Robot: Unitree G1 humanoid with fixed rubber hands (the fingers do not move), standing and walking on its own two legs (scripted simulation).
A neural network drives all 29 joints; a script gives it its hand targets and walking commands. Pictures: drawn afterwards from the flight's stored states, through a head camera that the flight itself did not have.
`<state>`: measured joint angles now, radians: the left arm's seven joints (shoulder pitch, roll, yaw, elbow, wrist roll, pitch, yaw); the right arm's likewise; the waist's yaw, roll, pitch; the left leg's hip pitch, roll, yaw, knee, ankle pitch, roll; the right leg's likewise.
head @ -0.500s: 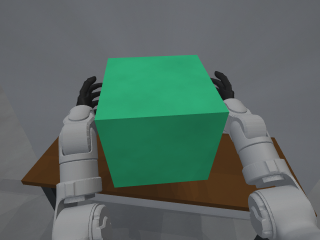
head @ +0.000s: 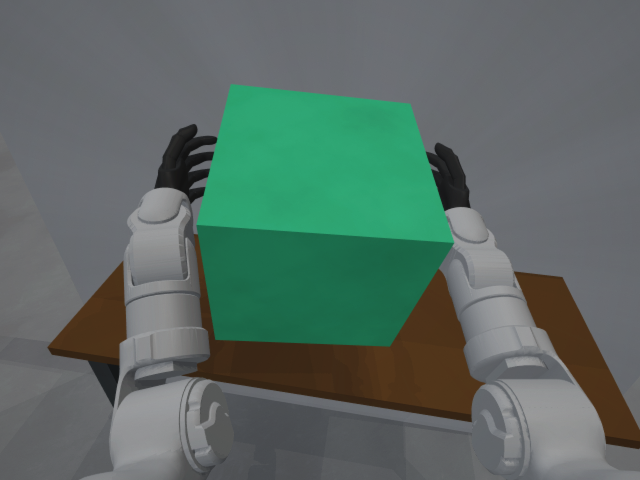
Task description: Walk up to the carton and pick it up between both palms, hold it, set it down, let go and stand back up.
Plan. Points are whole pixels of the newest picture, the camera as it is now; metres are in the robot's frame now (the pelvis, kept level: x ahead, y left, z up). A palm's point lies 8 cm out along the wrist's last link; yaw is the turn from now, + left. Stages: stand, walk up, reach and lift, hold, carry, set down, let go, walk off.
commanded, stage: set down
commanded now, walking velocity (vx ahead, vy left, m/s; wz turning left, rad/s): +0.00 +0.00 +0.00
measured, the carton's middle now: (313, 220) +0.41 +0.02 +0.19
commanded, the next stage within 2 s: none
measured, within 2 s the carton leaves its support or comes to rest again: neither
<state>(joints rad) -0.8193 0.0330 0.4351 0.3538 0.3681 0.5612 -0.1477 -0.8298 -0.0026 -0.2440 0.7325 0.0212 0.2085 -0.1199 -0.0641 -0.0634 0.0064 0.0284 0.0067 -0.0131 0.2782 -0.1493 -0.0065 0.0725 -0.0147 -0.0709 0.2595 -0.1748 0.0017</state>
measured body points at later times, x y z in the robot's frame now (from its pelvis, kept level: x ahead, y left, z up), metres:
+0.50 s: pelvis +0.01 +0.00 +0.00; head -0.02 +0.03 +0.45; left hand +0.41 +0.16 +0.20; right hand +0.40 -0.17 +0.18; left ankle +0.02 +0.12 -0.75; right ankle -0.01 -0.11 -0.75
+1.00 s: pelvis +0.02 +0.00 +0.00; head +0.00 +0.02 +0.45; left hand +0.44 +0.15 +0.16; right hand +0.42 -0.18 +0.15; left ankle +0.02 +0.12 -0.75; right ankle -0.01 -0.11 -0.75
